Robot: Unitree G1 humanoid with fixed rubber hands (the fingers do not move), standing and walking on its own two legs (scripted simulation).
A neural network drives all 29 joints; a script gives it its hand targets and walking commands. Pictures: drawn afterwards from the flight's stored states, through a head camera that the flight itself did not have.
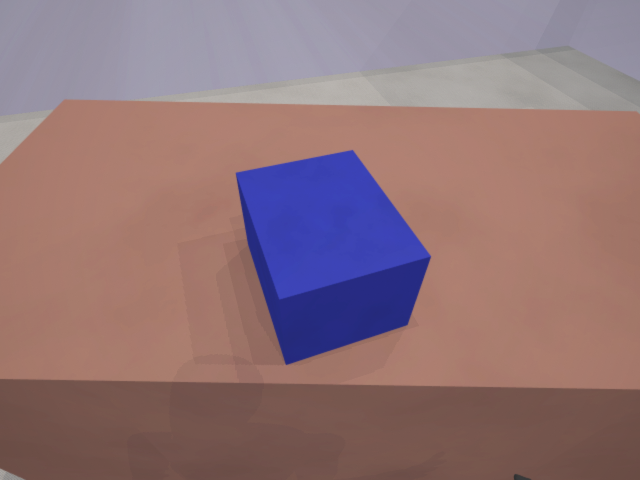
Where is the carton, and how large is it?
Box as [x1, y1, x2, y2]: [236, 150, 430, 364]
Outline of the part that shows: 352,150 236,173 248,245 286,364 407,324 430,257 427,251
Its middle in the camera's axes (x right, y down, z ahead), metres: +0.00 +0.02 +0.52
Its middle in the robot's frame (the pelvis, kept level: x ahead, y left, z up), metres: +0.40 +0.01 +0.09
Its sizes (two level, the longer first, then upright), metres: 0.217 0.172 0.143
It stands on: a pedestal, 0.78 m high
